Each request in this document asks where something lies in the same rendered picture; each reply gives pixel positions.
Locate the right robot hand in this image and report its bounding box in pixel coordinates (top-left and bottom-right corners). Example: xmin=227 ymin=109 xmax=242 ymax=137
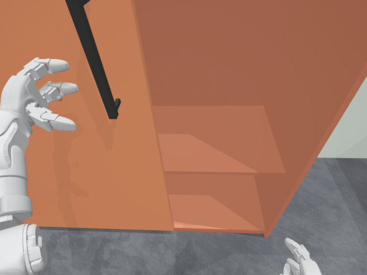
xmin=280 ymin=238 xmax=322 ymax=275

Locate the left robot hand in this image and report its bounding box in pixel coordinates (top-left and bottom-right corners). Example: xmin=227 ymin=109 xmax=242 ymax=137
xmin=0 ymin=57 xmax=79 ymax=132

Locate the left robot forearm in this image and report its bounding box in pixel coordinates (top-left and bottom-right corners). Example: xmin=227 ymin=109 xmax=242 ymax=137
xmin=0 ymin=110 xmax=33 ymax=230

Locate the handle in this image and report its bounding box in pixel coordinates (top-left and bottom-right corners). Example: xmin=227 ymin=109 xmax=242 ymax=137
xmin=65 ymin=0 xmax=121 ymax=119

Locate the wardrobe door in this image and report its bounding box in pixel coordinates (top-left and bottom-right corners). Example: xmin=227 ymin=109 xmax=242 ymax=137
xmin=0 ymin=0 xmax=174 ymax=231

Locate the robot left upper arm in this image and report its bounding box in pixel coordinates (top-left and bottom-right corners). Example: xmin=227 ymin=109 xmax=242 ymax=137
xmin=0 ymin=223 xmax=48 ymax=275

